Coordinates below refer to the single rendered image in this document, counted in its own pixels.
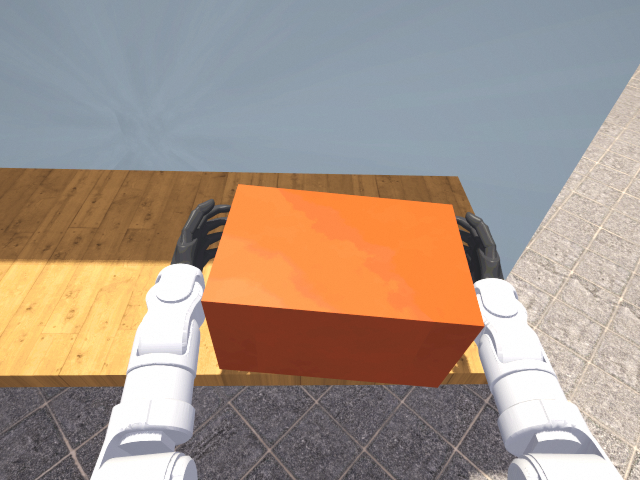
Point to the robot left forearm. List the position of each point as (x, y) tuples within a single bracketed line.
[(155, 413)]

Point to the robot right upper arm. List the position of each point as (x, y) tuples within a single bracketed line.
[(533, 466)]

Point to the robot left upper arm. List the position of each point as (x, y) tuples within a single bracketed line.
[(161, 466)]

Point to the left robot hand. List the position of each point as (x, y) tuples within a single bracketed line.
[(193, 241)]

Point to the right robot hand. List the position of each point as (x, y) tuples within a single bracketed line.
[(483, 258)]

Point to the table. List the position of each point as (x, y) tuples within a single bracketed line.
[(81, 248)]

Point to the robot right forearm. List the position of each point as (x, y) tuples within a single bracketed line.
[(535, 416)]

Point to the carton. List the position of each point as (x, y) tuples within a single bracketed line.
[(340, 286)]

